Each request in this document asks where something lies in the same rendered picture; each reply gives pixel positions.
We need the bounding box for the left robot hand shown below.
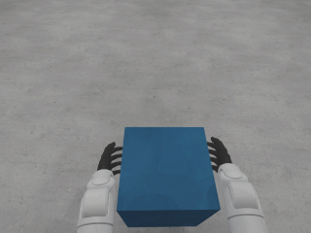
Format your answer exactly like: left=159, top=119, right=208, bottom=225
left=97, top=142, right=123, bottom=175

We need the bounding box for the right robot hand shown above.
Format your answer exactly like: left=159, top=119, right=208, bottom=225
left=207, top=137, right=232, bottom=173

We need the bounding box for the robot left forearm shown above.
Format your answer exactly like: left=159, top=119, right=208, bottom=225
left=77, top=169, right=117, bottom=233

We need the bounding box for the robot right forearm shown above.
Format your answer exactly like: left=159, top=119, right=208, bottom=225
left=218, top=163, right=268, bottom=233

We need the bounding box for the carton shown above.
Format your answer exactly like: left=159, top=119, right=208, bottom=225
left=117, top=127, right=221, bottom=227

